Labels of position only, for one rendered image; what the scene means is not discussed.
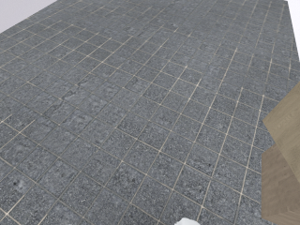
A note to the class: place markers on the cupboard door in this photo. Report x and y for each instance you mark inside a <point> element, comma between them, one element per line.
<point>283,124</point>

